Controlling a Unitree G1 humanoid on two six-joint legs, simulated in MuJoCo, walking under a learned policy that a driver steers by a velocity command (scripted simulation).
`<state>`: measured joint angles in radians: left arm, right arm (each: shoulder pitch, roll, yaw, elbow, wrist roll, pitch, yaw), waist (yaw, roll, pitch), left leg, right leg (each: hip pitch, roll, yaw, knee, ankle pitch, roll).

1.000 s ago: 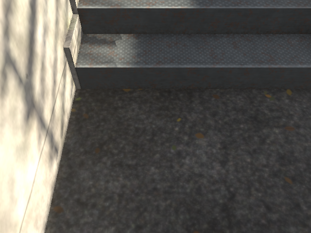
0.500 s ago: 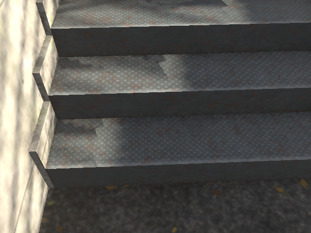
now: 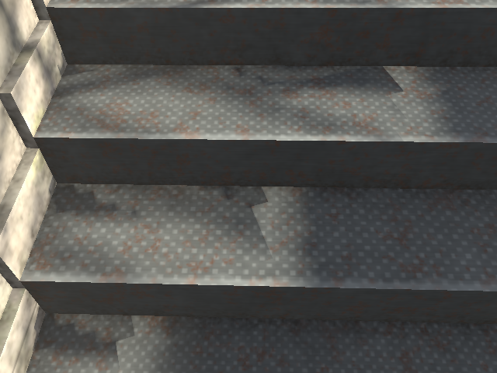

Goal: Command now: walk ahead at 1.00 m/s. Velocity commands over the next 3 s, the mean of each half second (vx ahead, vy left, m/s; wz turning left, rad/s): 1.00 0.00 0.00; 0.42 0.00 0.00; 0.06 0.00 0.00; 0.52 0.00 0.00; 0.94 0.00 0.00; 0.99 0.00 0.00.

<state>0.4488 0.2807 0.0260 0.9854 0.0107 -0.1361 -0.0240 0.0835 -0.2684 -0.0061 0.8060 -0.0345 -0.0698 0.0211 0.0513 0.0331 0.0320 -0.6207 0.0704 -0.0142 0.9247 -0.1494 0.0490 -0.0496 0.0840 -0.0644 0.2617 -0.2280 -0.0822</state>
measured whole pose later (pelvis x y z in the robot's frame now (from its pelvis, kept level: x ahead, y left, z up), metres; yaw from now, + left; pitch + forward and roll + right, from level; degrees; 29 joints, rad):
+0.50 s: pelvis +0.39 -0.03 +0.09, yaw +1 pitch +3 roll -1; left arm 0.20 0.17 -0.02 0.79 0.03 -0.06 0.01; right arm 0.33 -0.24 -0.04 0.87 -0.03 -0.12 0.03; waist 0.02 0.03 -0.05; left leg -0.45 -0.05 -0.13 1.58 -0.08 0.14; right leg -0.61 0.09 -0.03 1.05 -0.49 -0.08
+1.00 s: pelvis +0.67 -0.04 +0.32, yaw -1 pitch +5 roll +1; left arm 0.13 0.26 0.00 0.72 0.01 -0.08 -0.08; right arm 0.45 -0.23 0.02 0.97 -0.05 -0.05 0.05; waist -0.06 0.00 -0.10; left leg -0.34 -0.05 -0.01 0.45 -0.20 0.03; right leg -1.06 -0.02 0.09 1.74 -0.28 0.03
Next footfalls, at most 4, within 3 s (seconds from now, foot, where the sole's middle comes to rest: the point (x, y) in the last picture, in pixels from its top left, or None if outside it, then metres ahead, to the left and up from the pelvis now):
0.14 left None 0.17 0.11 -0.78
0.40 right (325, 363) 0.46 -0.11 -0.62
0.72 left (257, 222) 0.73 0.06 -0.45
1.12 right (367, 223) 0.74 -0.20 -0.45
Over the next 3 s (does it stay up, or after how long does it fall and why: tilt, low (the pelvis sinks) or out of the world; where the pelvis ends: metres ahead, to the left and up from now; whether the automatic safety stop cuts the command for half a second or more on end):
stays up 1.45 -0.02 0.72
